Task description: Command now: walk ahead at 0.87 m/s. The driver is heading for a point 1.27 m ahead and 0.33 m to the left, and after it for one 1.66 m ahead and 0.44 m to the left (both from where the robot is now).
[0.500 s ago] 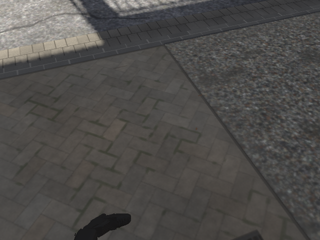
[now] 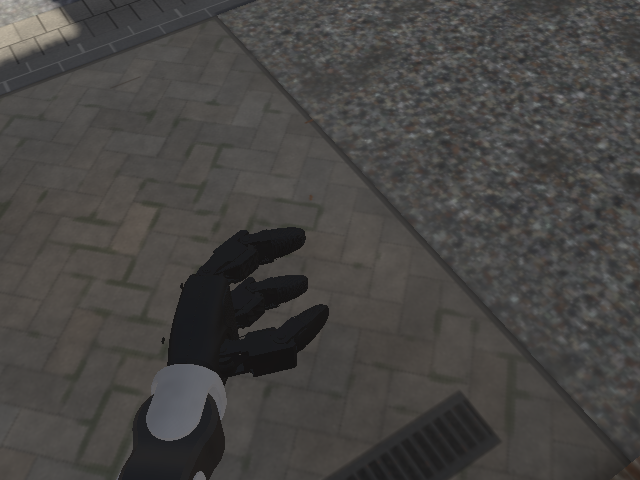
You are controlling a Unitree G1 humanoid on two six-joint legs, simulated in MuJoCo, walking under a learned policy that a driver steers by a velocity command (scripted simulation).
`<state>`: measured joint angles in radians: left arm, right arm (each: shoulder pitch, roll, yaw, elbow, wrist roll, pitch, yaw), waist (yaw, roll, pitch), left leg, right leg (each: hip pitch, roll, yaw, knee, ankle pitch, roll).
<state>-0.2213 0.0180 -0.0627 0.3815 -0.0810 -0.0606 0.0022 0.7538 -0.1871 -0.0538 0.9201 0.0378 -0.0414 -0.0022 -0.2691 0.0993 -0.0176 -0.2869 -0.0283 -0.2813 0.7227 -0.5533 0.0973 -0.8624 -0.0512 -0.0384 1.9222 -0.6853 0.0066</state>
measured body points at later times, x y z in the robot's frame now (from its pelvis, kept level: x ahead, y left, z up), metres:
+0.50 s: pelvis +0.42 +0.02 -0.27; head +0.43 +0.00 +0.18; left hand +0.70 +0.16 -0.30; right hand +0.31 -0.18 -0.42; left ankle +0.25 +0.07 -0.95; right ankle +0.59 -0.15 -0.92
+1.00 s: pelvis +0.89 +0.17 -0.27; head +0.91 +0.22 +0.18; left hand +0.86 +0.46 -0.40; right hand +1.14 +0.00 -0.35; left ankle +0.97 +0.26 -0.95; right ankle +0.80 -0.10 -0.80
